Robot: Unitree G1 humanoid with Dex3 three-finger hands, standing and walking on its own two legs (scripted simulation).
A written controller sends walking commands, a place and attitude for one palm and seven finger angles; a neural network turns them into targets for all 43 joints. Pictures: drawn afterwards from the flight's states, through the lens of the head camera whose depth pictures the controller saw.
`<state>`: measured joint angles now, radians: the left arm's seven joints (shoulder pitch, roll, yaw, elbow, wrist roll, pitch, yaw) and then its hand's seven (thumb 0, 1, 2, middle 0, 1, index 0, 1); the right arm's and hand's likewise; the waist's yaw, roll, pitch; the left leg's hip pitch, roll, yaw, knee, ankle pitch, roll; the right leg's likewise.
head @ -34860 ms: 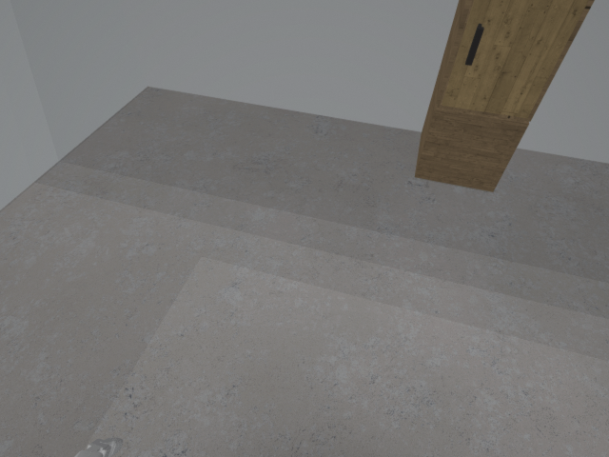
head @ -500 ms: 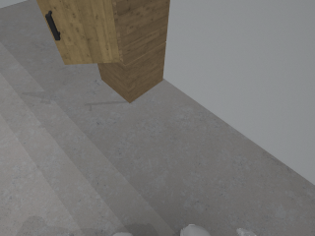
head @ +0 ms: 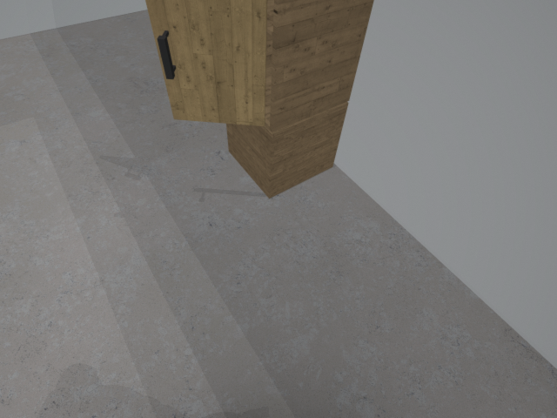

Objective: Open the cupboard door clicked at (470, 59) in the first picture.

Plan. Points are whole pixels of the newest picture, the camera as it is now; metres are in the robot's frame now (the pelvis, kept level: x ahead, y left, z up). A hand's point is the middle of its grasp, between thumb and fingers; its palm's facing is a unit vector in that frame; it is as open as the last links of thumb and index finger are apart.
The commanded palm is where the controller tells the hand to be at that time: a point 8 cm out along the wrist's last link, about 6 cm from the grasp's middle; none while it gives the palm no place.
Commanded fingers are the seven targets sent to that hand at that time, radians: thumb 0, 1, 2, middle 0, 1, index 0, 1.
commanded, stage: take the last steps up to it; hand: left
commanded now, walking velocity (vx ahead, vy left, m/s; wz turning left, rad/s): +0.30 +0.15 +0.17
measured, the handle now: (168, 55) +1.07 +0.43 -0.07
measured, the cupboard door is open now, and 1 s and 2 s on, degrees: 52 52 52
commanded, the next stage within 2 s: come to a stop and stand still in 1.28 s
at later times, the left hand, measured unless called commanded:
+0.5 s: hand (172, 400) +0.16 +0.18 -0.15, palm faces +0.12 -0.97 -0.22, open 7.3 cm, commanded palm none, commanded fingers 0.00 0.90 0.90 -0.20 -0.30 -0.20 -0.30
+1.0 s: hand (143, 287) +0.35 +0.29 -0.16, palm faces +0.11 -0.98 -0.19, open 7.4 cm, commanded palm none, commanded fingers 0.00 0.90 0.90 -0.20 -0.30 -0.20 -0.30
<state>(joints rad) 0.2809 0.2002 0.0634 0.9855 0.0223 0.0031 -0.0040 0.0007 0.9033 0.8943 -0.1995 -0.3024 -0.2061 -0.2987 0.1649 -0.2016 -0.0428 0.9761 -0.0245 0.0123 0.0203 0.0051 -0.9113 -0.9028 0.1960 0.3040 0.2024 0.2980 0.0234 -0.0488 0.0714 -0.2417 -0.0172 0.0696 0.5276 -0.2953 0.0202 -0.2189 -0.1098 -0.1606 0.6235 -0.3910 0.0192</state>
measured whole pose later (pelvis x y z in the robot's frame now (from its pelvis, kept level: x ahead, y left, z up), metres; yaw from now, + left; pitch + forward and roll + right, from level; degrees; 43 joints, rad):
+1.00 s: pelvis +0.30 +0.10 +0.01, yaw +3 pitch +1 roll +1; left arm 0.20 0.18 0.07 1.02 0.03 0.00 -0.01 0.00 0.91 0.90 -0.19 -0.30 -0.20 -0.30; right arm 0.24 -0.18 -0.04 1.02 -0.03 -0.07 -0.02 -0.01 -0.95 -0.90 0.20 0.30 0.21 0.30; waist 0.02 -0.03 0.05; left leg -0.18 -0.02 0.19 0.38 -0.22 0.07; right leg -0.51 -0.11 -0.09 0.93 -0.31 -0.01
